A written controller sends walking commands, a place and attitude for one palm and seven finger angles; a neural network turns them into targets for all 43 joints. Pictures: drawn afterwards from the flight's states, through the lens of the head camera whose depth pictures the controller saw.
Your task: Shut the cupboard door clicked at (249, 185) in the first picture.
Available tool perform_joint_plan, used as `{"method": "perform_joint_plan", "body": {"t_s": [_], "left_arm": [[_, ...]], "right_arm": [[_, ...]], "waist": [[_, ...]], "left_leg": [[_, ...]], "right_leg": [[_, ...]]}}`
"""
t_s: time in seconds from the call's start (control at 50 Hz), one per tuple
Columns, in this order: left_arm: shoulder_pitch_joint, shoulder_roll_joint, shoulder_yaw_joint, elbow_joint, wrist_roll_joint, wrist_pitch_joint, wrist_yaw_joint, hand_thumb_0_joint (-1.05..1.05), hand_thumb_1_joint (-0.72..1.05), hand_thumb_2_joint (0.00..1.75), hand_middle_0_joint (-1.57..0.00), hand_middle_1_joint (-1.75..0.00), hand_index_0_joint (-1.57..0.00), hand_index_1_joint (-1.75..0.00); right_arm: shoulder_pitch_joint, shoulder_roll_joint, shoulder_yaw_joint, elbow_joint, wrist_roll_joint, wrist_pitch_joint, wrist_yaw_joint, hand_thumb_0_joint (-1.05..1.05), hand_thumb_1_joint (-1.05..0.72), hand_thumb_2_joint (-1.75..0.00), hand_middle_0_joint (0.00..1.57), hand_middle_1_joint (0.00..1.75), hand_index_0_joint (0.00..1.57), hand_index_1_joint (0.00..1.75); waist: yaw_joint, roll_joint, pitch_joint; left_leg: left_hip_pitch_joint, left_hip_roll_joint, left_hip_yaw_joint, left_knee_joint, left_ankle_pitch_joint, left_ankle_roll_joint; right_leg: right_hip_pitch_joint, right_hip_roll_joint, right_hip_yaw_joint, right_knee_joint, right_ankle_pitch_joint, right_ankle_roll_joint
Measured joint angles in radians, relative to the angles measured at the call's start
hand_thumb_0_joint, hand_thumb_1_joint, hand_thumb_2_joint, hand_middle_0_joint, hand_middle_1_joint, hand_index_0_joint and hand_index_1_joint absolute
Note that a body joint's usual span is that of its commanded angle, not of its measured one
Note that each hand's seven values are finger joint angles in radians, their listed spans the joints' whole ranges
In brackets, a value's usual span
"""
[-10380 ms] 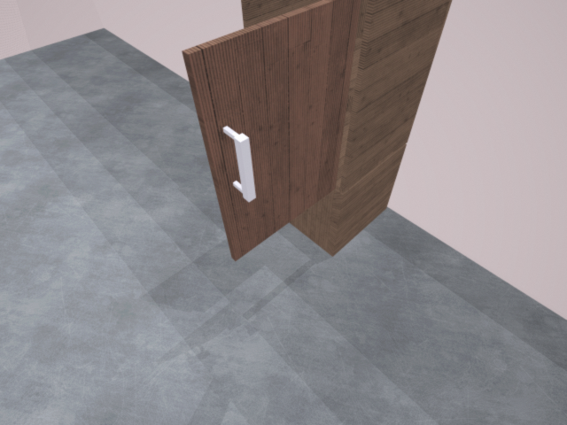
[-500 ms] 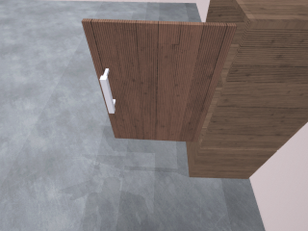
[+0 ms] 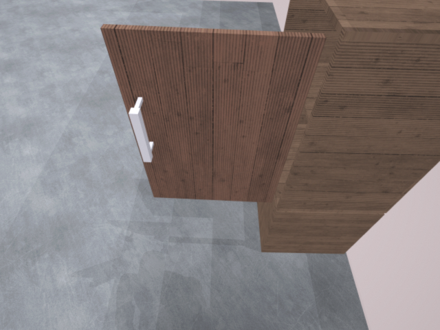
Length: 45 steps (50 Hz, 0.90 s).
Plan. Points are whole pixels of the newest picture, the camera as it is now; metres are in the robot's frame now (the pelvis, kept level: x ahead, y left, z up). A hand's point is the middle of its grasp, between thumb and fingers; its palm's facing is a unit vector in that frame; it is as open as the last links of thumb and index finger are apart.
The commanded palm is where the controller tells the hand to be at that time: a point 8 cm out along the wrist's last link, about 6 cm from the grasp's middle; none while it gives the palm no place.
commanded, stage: look again from close up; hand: left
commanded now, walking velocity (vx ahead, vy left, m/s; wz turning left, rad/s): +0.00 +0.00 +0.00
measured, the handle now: (143, 131) +0.55 +0.22 +0.01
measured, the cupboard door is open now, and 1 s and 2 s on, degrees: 88 88 88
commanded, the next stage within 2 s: shuffle to correct the standing spot in 0.46 s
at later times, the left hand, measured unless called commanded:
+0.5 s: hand out of the picture +0.03 +0.18 -0.18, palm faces -0.01 -0.98 -0.20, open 7.3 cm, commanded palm none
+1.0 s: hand out of the picture +0.03 +0.19 -0.19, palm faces -0.04 -0.98 -0.17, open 7.4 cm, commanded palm none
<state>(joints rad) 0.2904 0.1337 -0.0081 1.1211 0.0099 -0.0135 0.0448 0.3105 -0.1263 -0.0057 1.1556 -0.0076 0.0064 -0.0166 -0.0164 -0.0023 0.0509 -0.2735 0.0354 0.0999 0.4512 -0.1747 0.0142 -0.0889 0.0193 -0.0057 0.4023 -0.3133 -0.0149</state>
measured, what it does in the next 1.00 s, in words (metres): lifts its right foot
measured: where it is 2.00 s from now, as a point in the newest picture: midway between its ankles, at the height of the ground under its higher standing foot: outside the picture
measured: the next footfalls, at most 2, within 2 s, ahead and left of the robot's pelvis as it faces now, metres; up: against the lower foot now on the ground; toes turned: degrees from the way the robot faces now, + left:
right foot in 1.16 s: +0.15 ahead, -0.12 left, +0.00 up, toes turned -9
left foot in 1.46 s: +0.16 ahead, +0.11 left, +0.00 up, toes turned +3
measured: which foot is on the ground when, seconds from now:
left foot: down 0.00-1.00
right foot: down 0.00-0.88, up 0.90-1.00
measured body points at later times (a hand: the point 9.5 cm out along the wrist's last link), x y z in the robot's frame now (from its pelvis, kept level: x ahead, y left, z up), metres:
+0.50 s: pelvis +0.01 +0.00 -0.01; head +0.02 +0.01 +0.44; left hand +0.03 +0.23 -0.17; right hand +0.06 -0.23 -0.16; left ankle +0.04 +0.11 -0.74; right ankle -0.06 -0.11 -0.74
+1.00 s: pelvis +0.05 +0.02 -0.01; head +0.08 +0.03 +0.44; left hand +0.04 +0.25 -0.17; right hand +0.04 -0.21 -0.16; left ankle +0.04 +0.11 -0.74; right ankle -0.02 -0.09 -0.68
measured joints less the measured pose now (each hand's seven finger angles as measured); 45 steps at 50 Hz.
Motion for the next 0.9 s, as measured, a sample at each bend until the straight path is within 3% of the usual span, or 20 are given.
{"method": "perform_joint_plan", "body": {"t_s": [0.06,0.16,0.44,0.64,0.86,0.9], "left_arm": [[0.006,-0.010,-0.010,-0.017,0.002,-0.012,0.000,0.00,0.91,0.90,-0.20,-0.30,-0.20,-0.30],[0.011,-0.009,-0.011,-0.036,0.000,-0.018,0.004,0.00,0.91,0.90,-0.20,-0.30,-0.20,-0.30],[-0.004,0.044,-0.012,-0.070,0.000,-0.004,-0.004,0.00,0.91,0.90,-0.20,-0.30,-0.20,-0.30],[0.011,0.060,-0.011,-0.060,0.002,0.004,-0.012,0.00,0.91,0.90,-0.20,-0.30,-0.20,-0.30],[0.089,0.061,0.012,-0.037,0.007,0.010,-0.029,0.00,0.91,0.90,-0.20,-0.30,-0.20,-0.30],[0.096,0.060,0.015,-0.028,0.007,0.012,-0.030,0.00,0.91,0.90,-0.20,-0.30,-0.20,-0.30]], "right_arm": [[-0.009,-0.013,0.001,-0.044,-0.005,-0.011,0.006,0.00,-0.91,-0.90,0.20,0.30,0.20,0.30],[-0.017,-0.036,0.006,-0.070,-0.010,-0.016,-0.002,0.02,-0.94,-0.90,0.20,0.30,0.20,0.30],[-0.090,-0.044,0.015,-0.093,-0.003,-0.021,0.003,0.00,-0.92,-0.90,0.20,0.30,0.20,0.30],[-0.113,-0.052,0.013,-0.081,-0.002,-0.016,0.004,0.00,-0.91,-0.90,0.20,0.30,0.20,0.30],[-0.046,-0.039,0.009,-0.063,-0.007,-0.012,0.017,0.00,-0.91,-0.90,0.20,0.30,0.20,0.30],[-0.044,-0.033,0.010,-0.067,-0.010,-0.027,0.014,0.00,-0.91,-0.90,0.20,0.30,0.20,0.30]], "waist": [[-0.010,0.032,0.003],[-0.002,0.045,-0.018],[0.018,-0.022,-0.032],[0.028,-0.034,-0.029],[0.039,-0.057,-0.036],[0.041,-0.067,-0.027]], "left_leg": [[-0.037,0.005,-0.008,0.068,-0.040,0.005],[-0.035,-0.010,-0.001,0.100,-0.069,0.013],[0.000,-0.010,0.019,0.067,-0.064,0.004],[0.010,0.001,0.022,0.060,-0.061,-0.001],[0.005,-0.013,0.023,0.163,-0.163,0.013],[0.009,-0.018,0.041,0.168,-0.178,0.023]], "right_leg": [[-0.023,0.004,-0.007,0.043,-0.025,0.000],[-0.031,-0.013,-0.002,0.097,-0.067,0.007],[-0.020,-0.016,0.018,0.100,-0.074,0.002],[-0.007,-0.005,0.023,0.078,-0.061,-0.002],[0.014,-0.023,0.023,0.132,-0.138,0.009],[-0.027,-0.035,0.021,0.214,-0.148,-0.003]]}}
